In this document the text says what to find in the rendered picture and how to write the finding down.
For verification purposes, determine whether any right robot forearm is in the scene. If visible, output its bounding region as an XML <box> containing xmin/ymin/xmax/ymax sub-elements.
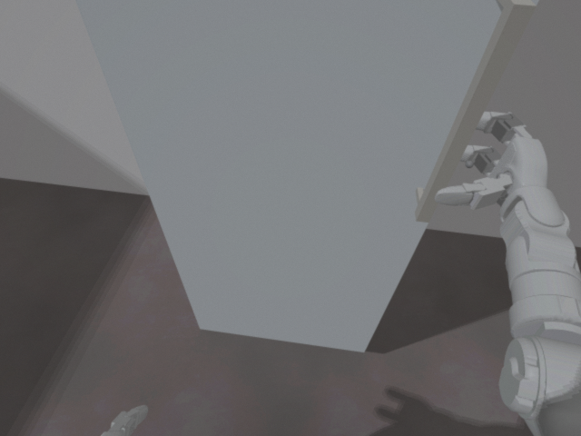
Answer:
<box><xmin>499</xmin><ymin>186</ymin><xmax>581</xmax><ymax>345</ymax></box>

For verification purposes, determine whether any robot right upper arm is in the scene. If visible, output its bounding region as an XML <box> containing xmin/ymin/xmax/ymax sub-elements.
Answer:
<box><xmin>499</xmin><ymin>335</ymin><xmax>581</xmax><ymax>436</ymax></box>

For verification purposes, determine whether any robot right hand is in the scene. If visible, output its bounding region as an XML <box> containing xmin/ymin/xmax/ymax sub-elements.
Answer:
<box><xmin>435</xmin><ymin>112</ymin><xmax>548</xmax><ymax>210</ymax></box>

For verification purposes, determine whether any robot left hand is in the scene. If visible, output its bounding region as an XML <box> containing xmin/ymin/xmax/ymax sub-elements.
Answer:
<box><xmin>101</xmin><ymin>405</ymin><xmax>148</xmax><ymax>436</ymax></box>

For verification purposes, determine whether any handle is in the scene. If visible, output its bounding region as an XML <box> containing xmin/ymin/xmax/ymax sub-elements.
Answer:
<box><xmin>415</xmin><ymin>0</ymin><xmax>537</xmax><ymax>223</ymax></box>

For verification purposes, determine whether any fridge door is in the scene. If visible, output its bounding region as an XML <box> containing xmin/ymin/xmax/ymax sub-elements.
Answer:
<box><xmin>75</xmin><ymin>0</ymin><xmax>539</xmax><ymax>352</ymax></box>

